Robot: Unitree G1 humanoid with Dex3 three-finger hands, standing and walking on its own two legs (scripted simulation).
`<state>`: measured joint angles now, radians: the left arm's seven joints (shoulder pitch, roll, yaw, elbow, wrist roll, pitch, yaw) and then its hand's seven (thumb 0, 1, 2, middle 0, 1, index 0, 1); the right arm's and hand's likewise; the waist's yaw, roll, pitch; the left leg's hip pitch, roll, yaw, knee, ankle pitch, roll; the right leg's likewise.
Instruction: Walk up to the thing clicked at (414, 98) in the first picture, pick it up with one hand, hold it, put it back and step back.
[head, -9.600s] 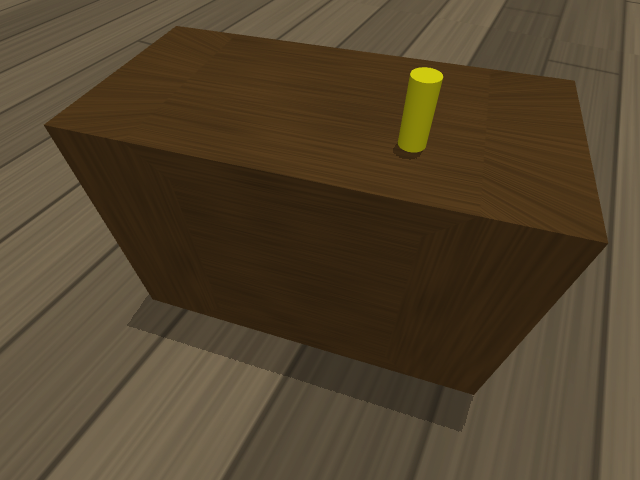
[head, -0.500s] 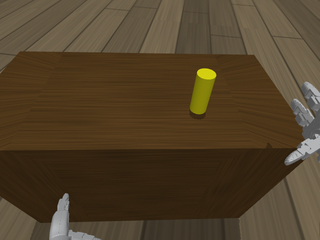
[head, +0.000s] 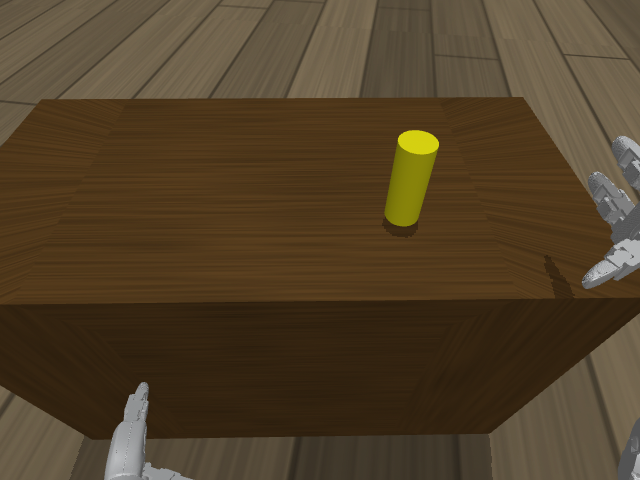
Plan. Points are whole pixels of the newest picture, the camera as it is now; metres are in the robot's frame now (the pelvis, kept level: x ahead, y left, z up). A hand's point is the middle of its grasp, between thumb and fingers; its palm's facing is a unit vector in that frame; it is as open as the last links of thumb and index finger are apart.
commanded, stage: go down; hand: right
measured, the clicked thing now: (409, 181) +0.55 -0.12 +0.06
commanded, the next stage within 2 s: approach in 1.82 s
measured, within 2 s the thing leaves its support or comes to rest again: neither
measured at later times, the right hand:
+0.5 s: hand (582, 174) +0.44 -0.30 +0.16, palm faces +0.06 +1.00 +0.01, open 17.7 cm
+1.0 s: hand (576, 157) +0.48 -0.31 +0.16, palm faces +0.06 +1.00 +0.01, open 17.7 cm
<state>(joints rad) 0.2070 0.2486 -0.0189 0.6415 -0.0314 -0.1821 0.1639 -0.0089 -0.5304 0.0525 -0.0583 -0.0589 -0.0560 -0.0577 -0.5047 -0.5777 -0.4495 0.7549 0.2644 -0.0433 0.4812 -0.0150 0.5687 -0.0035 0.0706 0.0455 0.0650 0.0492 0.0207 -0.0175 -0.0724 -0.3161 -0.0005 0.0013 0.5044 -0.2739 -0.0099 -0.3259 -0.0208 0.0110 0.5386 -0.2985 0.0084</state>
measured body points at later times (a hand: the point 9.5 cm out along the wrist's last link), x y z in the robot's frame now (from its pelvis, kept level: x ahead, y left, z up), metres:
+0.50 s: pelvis -0.02 +0.00 -0.01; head +0.04 -0.02 +0.44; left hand +0.13 +0.26 -0.08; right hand +0.43 -0.35 +0.17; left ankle -0.01 +0.13 -0.73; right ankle -0.02 -0.12 -0.73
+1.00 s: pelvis -0.01 -0.02 -0.02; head +0.07 -0.04 +0.42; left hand +0.13 +0.24 -0.08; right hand +0.47 -0.36 +0.16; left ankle -0.01 +0.13 -0.73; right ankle -0.02 -0.12 -0.73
